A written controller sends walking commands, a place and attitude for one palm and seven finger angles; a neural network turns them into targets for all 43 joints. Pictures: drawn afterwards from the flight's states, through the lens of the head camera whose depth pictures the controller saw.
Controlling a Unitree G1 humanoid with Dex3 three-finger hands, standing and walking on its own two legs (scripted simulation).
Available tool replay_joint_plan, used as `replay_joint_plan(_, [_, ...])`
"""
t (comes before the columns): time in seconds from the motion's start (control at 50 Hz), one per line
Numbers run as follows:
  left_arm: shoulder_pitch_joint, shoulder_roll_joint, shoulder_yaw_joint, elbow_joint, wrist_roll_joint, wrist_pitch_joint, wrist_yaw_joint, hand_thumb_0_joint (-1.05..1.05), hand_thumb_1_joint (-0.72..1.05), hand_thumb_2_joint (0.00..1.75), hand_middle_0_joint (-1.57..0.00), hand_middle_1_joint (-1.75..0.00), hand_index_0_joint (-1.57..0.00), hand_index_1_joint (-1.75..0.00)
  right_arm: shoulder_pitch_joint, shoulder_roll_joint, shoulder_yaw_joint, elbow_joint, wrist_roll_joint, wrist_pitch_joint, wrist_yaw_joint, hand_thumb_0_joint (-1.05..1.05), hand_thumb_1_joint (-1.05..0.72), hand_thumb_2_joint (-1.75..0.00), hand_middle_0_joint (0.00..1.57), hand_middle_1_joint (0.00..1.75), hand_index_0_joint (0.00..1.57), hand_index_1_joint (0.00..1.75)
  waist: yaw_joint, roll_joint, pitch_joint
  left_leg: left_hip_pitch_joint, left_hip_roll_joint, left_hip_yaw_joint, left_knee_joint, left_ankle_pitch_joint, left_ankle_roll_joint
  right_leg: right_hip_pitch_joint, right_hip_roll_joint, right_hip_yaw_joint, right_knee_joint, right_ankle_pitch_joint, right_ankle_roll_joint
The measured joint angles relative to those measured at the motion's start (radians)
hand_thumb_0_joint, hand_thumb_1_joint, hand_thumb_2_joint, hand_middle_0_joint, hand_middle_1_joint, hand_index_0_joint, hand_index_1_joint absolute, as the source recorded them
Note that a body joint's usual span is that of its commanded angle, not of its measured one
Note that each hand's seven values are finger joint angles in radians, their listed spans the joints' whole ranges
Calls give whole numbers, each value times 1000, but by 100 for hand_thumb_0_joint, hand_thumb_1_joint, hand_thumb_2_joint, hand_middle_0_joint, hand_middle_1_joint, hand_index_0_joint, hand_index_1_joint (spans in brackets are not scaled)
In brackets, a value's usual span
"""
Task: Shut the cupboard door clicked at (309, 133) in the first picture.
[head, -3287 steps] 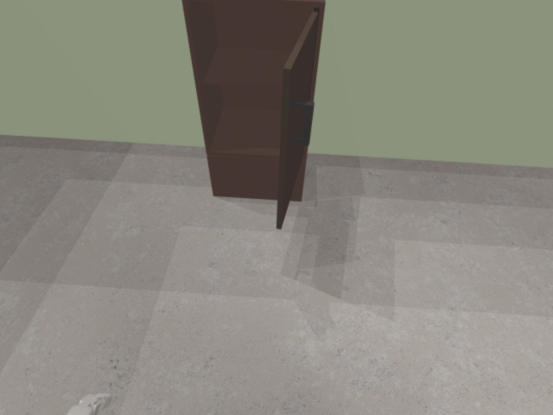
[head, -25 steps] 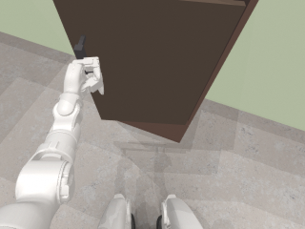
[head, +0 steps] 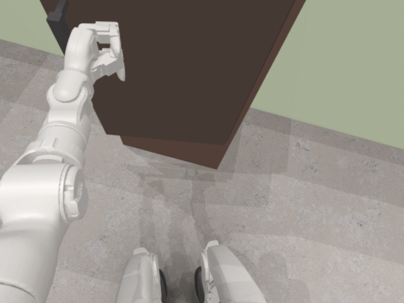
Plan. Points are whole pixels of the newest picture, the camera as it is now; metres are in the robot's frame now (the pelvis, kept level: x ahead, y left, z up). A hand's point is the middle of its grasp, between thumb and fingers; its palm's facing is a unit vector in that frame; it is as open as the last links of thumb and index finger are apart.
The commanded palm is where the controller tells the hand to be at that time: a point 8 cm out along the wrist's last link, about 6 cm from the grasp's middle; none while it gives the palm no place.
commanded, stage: push the door shut along its arc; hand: left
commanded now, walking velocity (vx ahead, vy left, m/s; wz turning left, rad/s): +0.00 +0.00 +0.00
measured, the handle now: (72, 41) +0.60 +0.16 +0.08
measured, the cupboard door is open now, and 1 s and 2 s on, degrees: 11 0 0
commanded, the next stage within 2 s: pull the fist back off the door in 0.66 s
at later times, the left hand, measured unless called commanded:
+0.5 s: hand (126, 43) +0.58 +0.07 +0.09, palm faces -0.33 -0.94 -0.04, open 3.3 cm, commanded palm +0.60 +0.08 +0.08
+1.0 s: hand (142, 33) +0.62 +0.04 +0.08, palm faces +0.11 -0.99 -0.02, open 2.9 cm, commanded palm +0.59 +0.05 +0.08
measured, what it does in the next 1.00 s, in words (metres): stands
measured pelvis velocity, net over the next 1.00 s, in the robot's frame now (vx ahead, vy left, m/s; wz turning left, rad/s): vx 0.00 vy -0.01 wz -0.02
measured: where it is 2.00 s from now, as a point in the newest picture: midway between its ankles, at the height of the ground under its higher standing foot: outside the picture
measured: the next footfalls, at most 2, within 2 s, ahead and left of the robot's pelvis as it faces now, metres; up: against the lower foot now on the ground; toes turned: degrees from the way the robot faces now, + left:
none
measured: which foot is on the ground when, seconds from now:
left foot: down 0.00-1.00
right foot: down 0.00-1.00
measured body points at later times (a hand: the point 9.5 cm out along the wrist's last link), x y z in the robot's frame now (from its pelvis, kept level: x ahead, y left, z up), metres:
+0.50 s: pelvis +0.01 -0.01 -0.01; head +0.19 +0.02 +0.40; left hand +0.60 +0.12 +0.09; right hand -0.03 -0.27 -0.10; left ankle +0.05 +0.08 -0.61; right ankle +0.03 -0.10 -0.61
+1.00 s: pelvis +0.00 -0.01 -0.02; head +0.20 +0.01 +0.39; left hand +0.61 +0.09 +0.09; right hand -0.06 -0.24 -0.12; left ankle +0.05 +0.08 -0.61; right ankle +0.03 -0.10 -0.61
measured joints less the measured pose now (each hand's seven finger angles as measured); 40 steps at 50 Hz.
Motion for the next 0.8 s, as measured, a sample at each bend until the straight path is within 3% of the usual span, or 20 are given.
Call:
replay_joint_plan(0.1, [-37, 36, 40, 1, 16, 35, -28, 2, 90, 90, -130, -149, -130, -150, 19, -1, 4, -7, 0, 5, 0, 0, -90, -89, 21, 30, 20, 29, -19, 10, 2, -27, 11, 4, 16, -11, -1, -30, 10, 4, 12, -5, -2])
replay_joint_plan(0.2, [-37, 57, 54, -19, 20, 61, -56, 1, 88, 90, -130, -149, -130, -150, 44, 6, 6, -7, 1, 11, 2, 0, -90, -89, 21, 30, 20, 29, -16, 14, 4, -29, 16, 8, 15, -17, -3, -35, 15, 9, 12, -8, -3])
replay_joint_plan(0.32, [-77, 74, 24, 5, 14, 98, -82, 0, 87, 92, -130, -149, -130, -150, 47, 15, 13, 8, 3, 5, -2, 0, -90, -89, 21, 30, 20, 29, -14, 10, 10, -28, 16, -3, 12, -17, -8, -30, 17, -1, 4, -9, -8])
replay_joint_plan(0.6, [-222, 99, -48, 53, 20, 147, -98, 5, 96, 98, -130, -149, -130, -150, 9, 1, 4, 35, -15, -54, -13, 0, -90, -89, 21, 30, 20, 29, -40, 3, 12, -109, 13, -31, 60, -21, -14, -96, 15, -31, 40, -16, -16])
replay_joint_plan(0.78, [-310, 125, -65, 65, 45, 195, -99, 5, 101, 100, -130, -149, -130, -150, 7, 11, 10, 54, -25, -77, -18, 0, -90, -89, 21, 30, 20, 29, -64, 5, 17, -167, 14, -34, 96, -25, -11, -153, 15, -36, 74, -20, -16])
replay_joint_plan(0.8, [-314, 113, -40, 63, 40, 203, -73, 5, 100, 100, -130, -149, -130, -150, 16, 13, 9, 48, -31, -77, -18, 0, -90, -89, 21, 30, 20, 29, -61, 8, 15, -173, 15, -35, 98, -25, -12, -158, 15, -36, 75, -20, -16])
